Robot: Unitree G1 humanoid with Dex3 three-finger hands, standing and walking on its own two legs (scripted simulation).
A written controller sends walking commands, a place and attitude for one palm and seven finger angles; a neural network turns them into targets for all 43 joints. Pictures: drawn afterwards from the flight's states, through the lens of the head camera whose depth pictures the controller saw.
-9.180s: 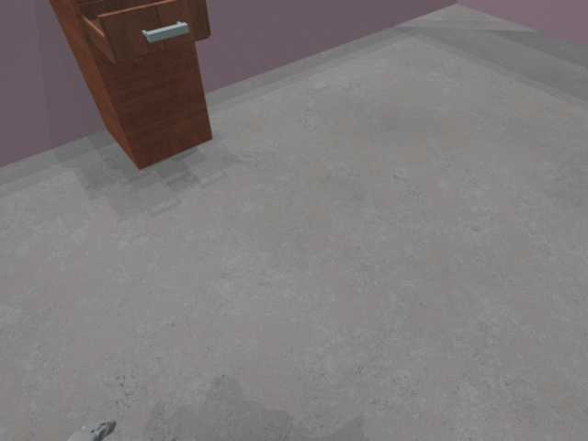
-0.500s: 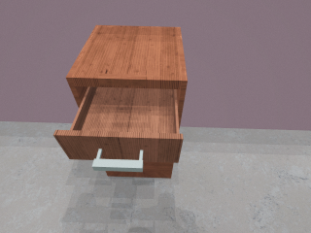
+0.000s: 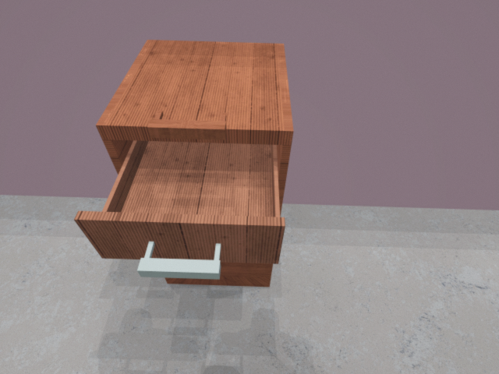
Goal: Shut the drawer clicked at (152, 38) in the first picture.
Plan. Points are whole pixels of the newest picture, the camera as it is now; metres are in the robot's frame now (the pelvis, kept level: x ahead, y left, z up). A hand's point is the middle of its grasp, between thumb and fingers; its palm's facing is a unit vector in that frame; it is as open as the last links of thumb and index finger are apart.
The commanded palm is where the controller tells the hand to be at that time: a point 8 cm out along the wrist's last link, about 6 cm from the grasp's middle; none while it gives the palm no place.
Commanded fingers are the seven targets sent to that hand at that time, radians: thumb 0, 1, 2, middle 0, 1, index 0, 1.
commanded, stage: look again from close up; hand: left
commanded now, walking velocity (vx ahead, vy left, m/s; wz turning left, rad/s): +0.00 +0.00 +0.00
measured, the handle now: (182, 257) +0.33 +0.15 -0.06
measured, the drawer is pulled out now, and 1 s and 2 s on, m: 0.22 0.22 0.22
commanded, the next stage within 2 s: raise the hand and make a fist in 0.56 s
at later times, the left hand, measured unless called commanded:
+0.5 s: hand out of the picture -0.01 +0.16 -0.18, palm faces +0.02 -0.98 -0.18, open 7.4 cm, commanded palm none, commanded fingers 0.00 0.90 0.90 -0.20 -0.30 -0.20 -0.30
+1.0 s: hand (184, 346) +0.17 +0.11 -0.01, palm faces -0.05 -1.00 +0.06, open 6.4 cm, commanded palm +0.10 +0.19 -0.05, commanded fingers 0.00 0.90 0.90 -0.56 -0.69 -0.56 -0.69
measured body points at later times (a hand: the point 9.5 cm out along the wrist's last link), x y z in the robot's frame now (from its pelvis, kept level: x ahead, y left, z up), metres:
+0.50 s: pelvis +0.00 +0.00 +0.00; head +0.01 +0.00 +0.45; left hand -0.01 +0.21 -0.16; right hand -0.01 -0.21 -0.16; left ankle -0.03 +0.10 -0.74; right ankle -0.03 -0.09 -0.74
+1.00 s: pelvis -0.03 +0.00 -0.06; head -0.01 +0.00 +0.39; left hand +0.16 +0.16 -0.01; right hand +0.19 -0.26 -0.10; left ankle -0.03 +0.10 -0.74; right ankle -0.02 -0.09 -0.74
